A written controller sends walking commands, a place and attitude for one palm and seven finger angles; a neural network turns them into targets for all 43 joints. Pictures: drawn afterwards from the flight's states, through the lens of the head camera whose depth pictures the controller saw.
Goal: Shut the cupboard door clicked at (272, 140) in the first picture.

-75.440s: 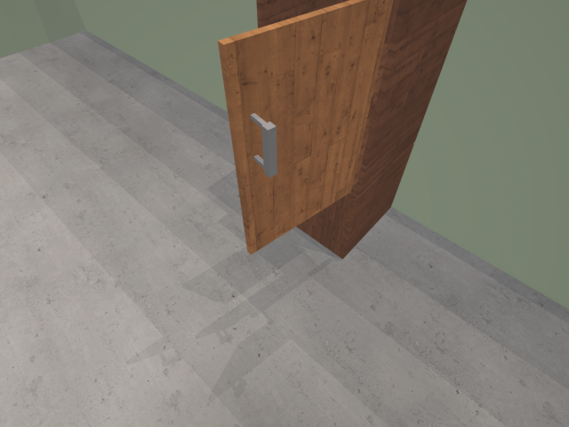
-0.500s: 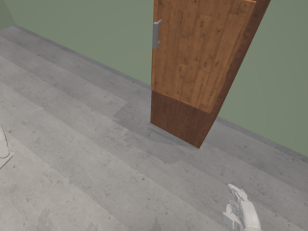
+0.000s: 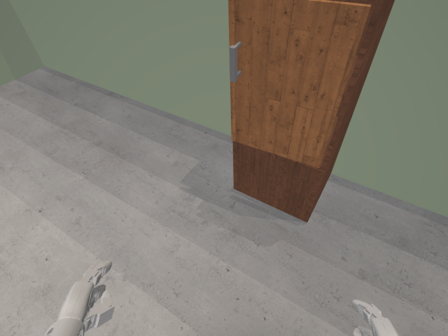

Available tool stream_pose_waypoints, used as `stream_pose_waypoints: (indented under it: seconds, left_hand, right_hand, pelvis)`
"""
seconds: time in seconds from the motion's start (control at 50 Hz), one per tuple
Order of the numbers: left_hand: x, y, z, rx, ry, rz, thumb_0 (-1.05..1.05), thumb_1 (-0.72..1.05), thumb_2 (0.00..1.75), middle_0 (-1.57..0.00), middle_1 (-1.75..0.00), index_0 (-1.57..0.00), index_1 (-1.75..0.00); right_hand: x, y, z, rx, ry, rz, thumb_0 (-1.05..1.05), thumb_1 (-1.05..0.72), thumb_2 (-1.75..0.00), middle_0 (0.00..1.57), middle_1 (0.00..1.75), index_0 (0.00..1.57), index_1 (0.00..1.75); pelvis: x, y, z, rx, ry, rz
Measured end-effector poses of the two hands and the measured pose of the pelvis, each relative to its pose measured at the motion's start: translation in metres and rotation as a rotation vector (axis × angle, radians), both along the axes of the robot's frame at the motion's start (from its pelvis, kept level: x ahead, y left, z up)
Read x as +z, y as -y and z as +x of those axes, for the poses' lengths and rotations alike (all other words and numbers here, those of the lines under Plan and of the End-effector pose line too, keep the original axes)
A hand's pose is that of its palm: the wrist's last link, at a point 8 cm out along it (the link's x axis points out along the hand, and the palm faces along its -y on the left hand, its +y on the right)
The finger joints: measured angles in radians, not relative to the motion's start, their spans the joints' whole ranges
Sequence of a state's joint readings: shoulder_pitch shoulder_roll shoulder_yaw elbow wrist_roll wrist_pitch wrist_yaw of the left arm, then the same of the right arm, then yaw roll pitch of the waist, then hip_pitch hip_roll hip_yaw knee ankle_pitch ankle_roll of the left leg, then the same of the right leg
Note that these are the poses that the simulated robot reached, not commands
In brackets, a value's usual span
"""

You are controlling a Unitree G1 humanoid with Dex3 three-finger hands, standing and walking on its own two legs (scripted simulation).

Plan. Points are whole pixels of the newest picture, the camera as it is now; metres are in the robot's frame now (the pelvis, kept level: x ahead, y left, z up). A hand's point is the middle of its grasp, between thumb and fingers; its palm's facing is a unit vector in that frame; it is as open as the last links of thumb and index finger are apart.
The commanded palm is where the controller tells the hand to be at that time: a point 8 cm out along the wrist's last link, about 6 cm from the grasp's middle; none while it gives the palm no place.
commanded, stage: let the arm hang, fingers relaxed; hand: left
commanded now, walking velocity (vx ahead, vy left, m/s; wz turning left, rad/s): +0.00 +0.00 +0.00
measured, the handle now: (236, 61) +0.95 +0.00 +0.05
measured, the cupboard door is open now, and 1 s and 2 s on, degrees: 4 4 4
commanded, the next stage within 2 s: look to check the result in 0.92 s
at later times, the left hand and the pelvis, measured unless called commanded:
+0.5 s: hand out of the picture -0.09 +0.20 -0.15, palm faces +0.01 -0.97 -0.25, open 7.3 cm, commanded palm none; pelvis -0.02 +0.00 +0.01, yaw +0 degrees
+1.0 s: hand out of the picture -0.03 +0.16 -0.17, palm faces +0.01 -0.99 -0.16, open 7.3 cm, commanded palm none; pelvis -0.01 +0.00 +0.01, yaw -1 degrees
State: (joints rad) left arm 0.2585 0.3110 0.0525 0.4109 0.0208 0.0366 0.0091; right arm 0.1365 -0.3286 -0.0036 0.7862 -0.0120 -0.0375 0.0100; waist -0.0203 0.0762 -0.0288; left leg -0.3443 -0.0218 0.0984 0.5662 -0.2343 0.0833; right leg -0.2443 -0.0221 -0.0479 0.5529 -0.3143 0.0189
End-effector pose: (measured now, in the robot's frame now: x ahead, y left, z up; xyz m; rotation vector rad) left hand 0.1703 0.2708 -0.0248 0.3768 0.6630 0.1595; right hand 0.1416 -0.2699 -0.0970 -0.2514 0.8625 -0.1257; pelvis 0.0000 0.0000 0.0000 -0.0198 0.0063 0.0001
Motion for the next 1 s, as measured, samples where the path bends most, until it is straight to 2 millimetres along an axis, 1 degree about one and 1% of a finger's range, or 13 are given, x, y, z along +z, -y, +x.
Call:
stream_pose_waypoints:
  seconds: [0.04,0.08,0.12,0.14,0.2,0.28,0.38,0.44,0.5,0.62,0.72,0.8,1.0]
  left_hand:
    - [-0.043,0.018,-0.031,0.008,-0.179,-0.079,0.01,0.9,0.9,-0.2,-0.29,-0.2,-0.3]
    - [-0.077,0.037,-0.067,0.027,-0.329,-0.156,0.01,0.9,0.89,-0.2,-0.29,-0.2,-0.3]
    - [-0.102,0.055,-0.104,0.052,-0.459,-0.225,0.01,0.9,0.89,-0.2,-0.29,-0.2,-0.3]
    - [-0.109,0.058,-0.121,0.092,-0.503,-0.243,0.01,0.92,0.89,-0.21,-0.3,-0.21,-0.3]
    - [-0.121,0.052,-0.166,0.161,-0.622,-0.249,0.0,0.97,0.89,-0.21,-0.3,-0.21,-0.3]
    - [-0.118,0.044,-0.218,0.222,-0.759,-0.234,0.0,0.96,0.89,-0.21,-0.3,-0.21,-0.3]
    - [-0.103,0.033,-0.256,0.274,-0.857,-0.189,0.0,0.93,0.89,-0.2,-0.3,-0.2,-0.3]
    - [-0.097,0.029,-0.263,0.286,-0.874,-0.164,0.0,0.92,0.89,-0.2,-0.29,-0.2,-0.3]
    - [-0.096,0.028,-0.26,0.283,-0.864,-0.152,0.0,0.91,0.89,-0.2,-0.29,-0.2,-0.3]
    - [-0.104,0.038,-0.232,0.245,-0.792,-0.174,0.0,0.91,0.89,-0.2,-0.29,-0.2,-0.3]
    - [-0.111,0.055,-0.205,0.204,-0.73,-0.219,0.0,0.9,0.89,-0.2,-0.29,-0.2,-0.3]
    - [-0.114,0.067,-0.191,0.181,-0.703,-0.25,0.0,0.9,0.89,-0.2,-0.29,-0.2,-0.3]
    - [-0.113,0.065,-0.198,0.194,-0.749,-0.244,0.0,0.91,0.89,-0.2,-0.29,-0.2,-0.3]
  right_hand:
    - [-0.001,0.004,-0.018,-0.015,-0.055,-0.018,0.01,-0.91,-0.9,0.2,0.3,0.2,0.3]
    - [-0.001,0.006,-0.041,-0.025,-0.133,-0.037,0.01,-0.91,-0.9,0.2,0.3,0.2,0.3]
    - [-0.002,0.007,-0.066,-0.037,-0.224,-0.052,0.01,-0.91,-0.9,0.2,0.3,0.2,0.3]
    - [-0.003,0.006,-0.079,-0.044,-0.27,-0.057,0.01,-0.91,-0.9,0.2,0.3,0.2,0.3]
    - [-0.006,0.002,-0.114,-0.064,-0.4,-0.057,0.01,-0.91,-0.9,0.2,0.3,0.2,0.3]
    - [-0.015,-0.009,-0.148,-0.099,-0.51,-0.028,0.01,-0.91,-0.9,0.2,0.3,0.2,0.3]
    - [-0.03,-0.028,-0.169,-0.123,-0.556,0.038,0.01,-0.91,-0.9,0.2,0.3,0.2,0.3]
    - [-0.037,-0.039,-0.172,-0.133,-0.556,0.076,0.01,-0.91,-0.9,0.2,0.3,0.2,0.3]
    - [-0.041,-0.048,-0.173,-0.14,-0.546,0.105,0.01,-0.91,-0.9,0.2,0.3,0.2,0.3]
    - [-0.042,-0.055,-0.172,-0.154,-0.527,0.125,0.01,-0.91,-0.9,0.2,0.3,0.2,0.3]
    - [-0.039,-0.055,-0.174,-0.17,-0.522,0.117,0.0,-0.91,-0.9,0.2,0.3,0.2,0.3]
    - [-0.036,-0.052,-0.178,-0.183,-0.527,0.108,0.0,-0.91,-0.9,0.2,0.3,0.2,0.3]
    - [-0.033,-0.05,-0.185,-0.2,-0.563,0.098,0.0,-0.91,-0.9,0.2,0.3,0.2,0.3]
  pelvis:
    - [0.001,0.001,-0.004,-0.003,0.009,0.006]
    - [0.002,0.003,-0.007,-0.001,0.016,0.01]
    - [0.004,0.006,-0.009,0.003,0.02,0.01]
    - [0.005,0.007,-0.01,0.007,0.02,0.008]
    - [0.007,0.01,-0.012,0.017,0.021,0.003]
    - [0.01,0.008,-0.013,0.021,0.024,-0.003]
    - [0.011,0.002,-0.015,0.012,0.033,-0.002]
    - [0.012,0.0,-0.016,0.003,0.036,0.001]
    - [0.012,0.0,-0.017,-0.004,0.039,0.003]
    - [0.011,0.0,-0.016,-0.011,0.041,0.008]
    - [0.012,0.001,-0.015,-0.014,0.038,0.01]
    - [0.012,0.002,-0.014,-0.013,0.035,0.01]
    - [0.013,0.003,-0.008,-0.015,0.032,0.01]
